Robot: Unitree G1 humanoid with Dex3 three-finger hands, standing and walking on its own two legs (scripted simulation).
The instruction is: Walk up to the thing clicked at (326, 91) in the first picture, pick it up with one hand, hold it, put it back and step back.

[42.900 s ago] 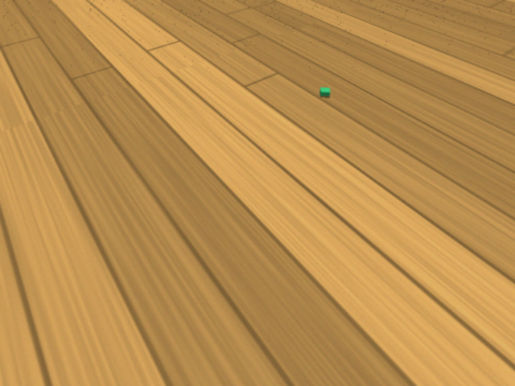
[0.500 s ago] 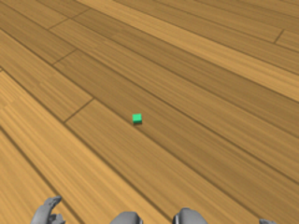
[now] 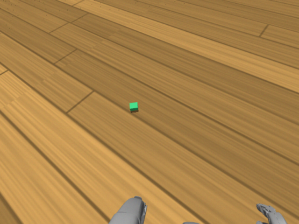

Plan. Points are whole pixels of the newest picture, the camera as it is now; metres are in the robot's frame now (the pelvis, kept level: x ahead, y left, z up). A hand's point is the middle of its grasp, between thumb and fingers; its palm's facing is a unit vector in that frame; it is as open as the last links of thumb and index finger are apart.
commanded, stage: step back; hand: left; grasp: from above
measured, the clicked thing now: (133, 106) +1.03 +0.25 -0.74
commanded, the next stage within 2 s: stand in 1.12 s
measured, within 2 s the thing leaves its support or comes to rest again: neither
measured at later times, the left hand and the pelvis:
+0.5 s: hand out of the picture -0.06 +0.27 -0.14, palm faces +0.09 -0.92 -0.39, open 7.4 cm; pelvis -0.08 +0.00 +0.00, yaw +5 degrees
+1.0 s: hand out of the picture +0.02 +0.30 -0.14, palm faces +0.09 -0.93 -0.36, open 7.4 cm; pelvis -0.04 +0.03 +0.01, yaw +5 degrees
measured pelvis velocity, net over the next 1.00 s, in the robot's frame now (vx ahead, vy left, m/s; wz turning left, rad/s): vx -0.04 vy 0.03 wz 0.09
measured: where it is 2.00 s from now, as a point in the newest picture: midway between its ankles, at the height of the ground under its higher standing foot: outside the picture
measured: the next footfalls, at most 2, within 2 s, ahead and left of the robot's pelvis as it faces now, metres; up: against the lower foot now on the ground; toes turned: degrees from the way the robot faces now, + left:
left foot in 0.22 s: -0.05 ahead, +0.14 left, +0.00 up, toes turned +4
left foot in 0.70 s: -0.01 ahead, +0.16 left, +0.00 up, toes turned +6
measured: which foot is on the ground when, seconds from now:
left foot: up 0.00-0.20, down 0.22-0.46, up 0.48-0.68, down 0.70-1.00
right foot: down 0.00-1.00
